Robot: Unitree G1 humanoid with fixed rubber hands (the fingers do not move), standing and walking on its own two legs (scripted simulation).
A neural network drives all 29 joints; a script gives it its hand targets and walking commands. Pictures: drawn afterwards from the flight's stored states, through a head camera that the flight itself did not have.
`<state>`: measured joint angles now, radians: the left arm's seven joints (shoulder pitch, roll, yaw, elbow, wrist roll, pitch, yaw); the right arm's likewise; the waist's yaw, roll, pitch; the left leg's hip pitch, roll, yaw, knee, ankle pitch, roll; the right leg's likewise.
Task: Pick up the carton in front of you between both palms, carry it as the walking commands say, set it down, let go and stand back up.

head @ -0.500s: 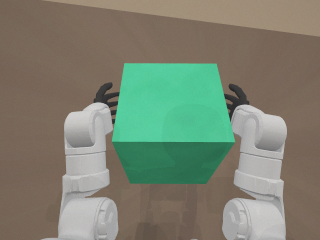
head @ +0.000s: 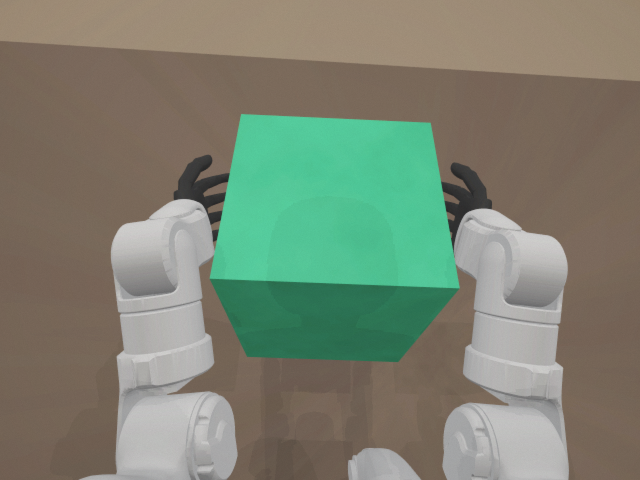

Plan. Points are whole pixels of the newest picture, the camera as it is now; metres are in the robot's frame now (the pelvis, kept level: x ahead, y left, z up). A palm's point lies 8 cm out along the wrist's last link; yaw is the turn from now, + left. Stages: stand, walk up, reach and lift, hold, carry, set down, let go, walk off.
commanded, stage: carry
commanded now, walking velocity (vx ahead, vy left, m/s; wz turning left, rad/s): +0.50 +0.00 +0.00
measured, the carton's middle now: (328, 252) +0.37 -0.03 +0.08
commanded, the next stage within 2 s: none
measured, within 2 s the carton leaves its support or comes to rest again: neither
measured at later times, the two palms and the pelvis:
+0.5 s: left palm (188, 55) +0.65 +0.15 +0.19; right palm (392, 46) +0.67 -0.15 +0.19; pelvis +0.29 -0.03 +0.03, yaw +1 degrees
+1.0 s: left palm out of the picture +0.96 +0.14 +0.22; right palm out of the picture +0.96 -0.16 +0.22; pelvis +0.60 +0.00 +0.05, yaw +1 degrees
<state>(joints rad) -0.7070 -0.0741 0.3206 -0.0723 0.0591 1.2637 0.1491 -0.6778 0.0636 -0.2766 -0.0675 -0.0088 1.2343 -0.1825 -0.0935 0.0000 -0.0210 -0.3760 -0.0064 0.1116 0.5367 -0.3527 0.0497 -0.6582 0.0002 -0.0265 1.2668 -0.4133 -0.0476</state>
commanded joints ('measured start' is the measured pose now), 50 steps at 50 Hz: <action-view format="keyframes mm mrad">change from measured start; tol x32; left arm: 1 -602 -787 -604 -30 -204 -32 -50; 50 -590 -747 -623 9 -234 -4 -53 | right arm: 1 -792 907 696 -139 399 -10 143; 50 -648 801 606 2 294 16 128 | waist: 1 30 93 -456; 9 86 165 -387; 13 186 -300 -543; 29 114 -158 -389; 33 -12 358 -524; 50 46 161 -371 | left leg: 1 525 279 -370 -157 346 190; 10 273 163 -6 120 803 38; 13 -362 -75 -94 797 -151 -43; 15 -461 11 -146 915 -135 -7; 30 104 -77 136 17 130 14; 33 641 341 -801 -214 130 234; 50 412 199 -117 -120 631 109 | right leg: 1 -202 -39 12 -94 32 6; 10 444 93 -218 -703 189 -36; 13 915 -327 708 -922 252 -271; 30 554 -172 -31 -654 714 -68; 33 -90 103 -21 16 -86 43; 35 -206 8 62 206 -77 6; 50 71 26 -165 -584 138 -9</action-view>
